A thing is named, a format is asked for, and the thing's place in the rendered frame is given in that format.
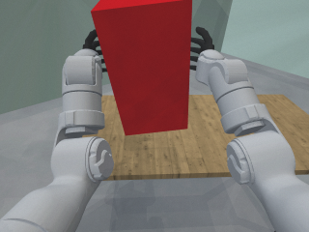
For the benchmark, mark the robot right upper arm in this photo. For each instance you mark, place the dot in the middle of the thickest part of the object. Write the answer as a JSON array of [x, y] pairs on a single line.
[[264, 162]]

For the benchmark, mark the table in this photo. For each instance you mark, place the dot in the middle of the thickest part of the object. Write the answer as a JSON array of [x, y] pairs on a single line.
[[200, 151]]

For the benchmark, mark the robot left forearm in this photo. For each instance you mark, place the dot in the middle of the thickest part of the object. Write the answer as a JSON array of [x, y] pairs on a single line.
[[81, 97]]

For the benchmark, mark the robot left upper arm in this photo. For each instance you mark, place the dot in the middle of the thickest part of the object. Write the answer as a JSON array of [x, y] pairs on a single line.
[[78, 166]]

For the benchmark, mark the left robot hand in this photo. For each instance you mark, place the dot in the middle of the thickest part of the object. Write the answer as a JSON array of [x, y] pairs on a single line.
[[90, 43]]

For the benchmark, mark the robot right forearm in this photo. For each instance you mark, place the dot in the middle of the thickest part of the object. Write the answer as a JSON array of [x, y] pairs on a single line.
[[240, 109]]

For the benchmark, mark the right robot hand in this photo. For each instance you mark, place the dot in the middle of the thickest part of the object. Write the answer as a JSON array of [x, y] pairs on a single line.
[[205, 44]]

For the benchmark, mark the carton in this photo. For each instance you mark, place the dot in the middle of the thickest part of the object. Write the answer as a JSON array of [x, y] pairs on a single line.
[[146, 47]]

